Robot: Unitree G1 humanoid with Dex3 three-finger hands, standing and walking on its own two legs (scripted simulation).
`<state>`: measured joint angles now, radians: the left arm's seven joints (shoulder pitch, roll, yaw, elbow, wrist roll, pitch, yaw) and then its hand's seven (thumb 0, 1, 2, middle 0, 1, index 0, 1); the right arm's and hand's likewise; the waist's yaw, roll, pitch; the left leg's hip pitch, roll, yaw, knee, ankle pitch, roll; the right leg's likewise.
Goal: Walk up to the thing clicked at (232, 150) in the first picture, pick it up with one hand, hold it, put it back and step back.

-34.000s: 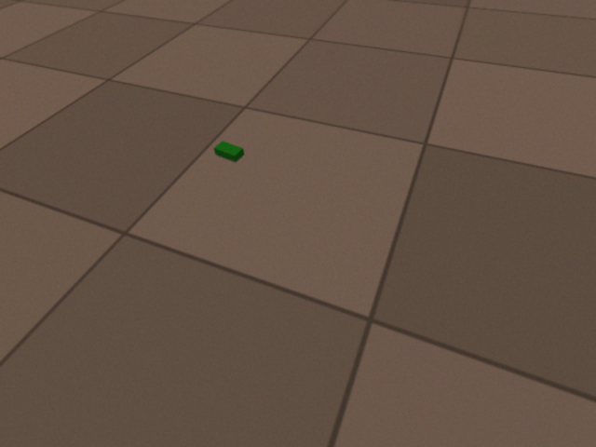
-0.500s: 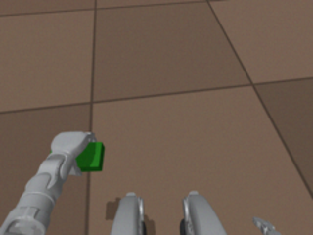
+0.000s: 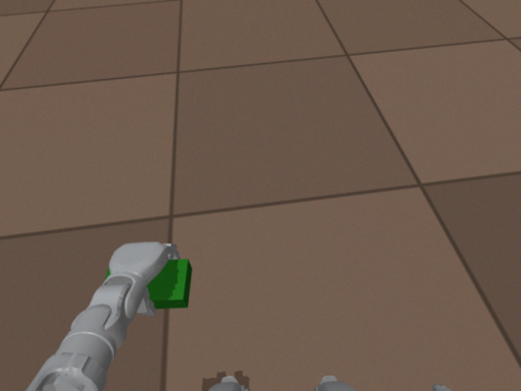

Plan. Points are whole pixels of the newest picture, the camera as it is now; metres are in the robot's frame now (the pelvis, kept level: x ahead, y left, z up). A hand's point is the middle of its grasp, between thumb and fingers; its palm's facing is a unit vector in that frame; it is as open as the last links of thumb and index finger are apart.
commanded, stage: lift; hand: left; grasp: from above
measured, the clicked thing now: (148, 284) +0.33 +0.24 -0.10
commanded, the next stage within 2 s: hold in 0.06 s
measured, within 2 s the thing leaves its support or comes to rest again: neither
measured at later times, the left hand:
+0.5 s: hand (141, 264) +0.34 +0.22 -0.02, palm faces -0.47 -0.03 -0.88, open 10.4 cm
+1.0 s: hand (141, 268) +0.32 +0.21 +0.00, palm faces -0.47 -0.02 -0.88, open 10.4 cm
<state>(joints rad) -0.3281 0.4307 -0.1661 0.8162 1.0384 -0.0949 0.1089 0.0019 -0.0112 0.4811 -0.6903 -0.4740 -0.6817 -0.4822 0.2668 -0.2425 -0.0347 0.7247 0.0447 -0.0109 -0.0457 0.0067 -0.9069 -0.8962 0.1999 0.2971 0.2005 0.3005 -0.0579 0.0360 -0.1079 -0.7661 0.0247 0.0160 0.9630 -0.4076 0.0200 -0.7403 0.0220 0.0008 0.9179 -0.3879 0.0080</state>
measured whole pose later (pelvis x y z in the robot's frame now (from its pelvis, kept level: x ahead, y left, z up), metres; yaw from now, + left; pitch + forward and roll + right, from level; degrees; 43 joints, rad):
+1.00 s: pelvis +0.02 -0.01 +0.04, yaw +0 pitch +4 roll +0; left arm -0.24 0.43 -0.19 0.66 1.00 -0.11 -0.04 0.00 -0.02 0.49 -0.69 -0.48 -0.68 -0.49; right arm 0.22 -0.26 -0.03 0.68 0.06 0.06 -0.07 0.01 -0.90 -0.89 0.20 0.30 0.20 0.30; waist -0.01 0.05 -0.05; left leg -0.39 0.01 0.04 0.61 -0.29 0.01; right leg -0.38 0.01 0.03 0.60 -0.28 0.00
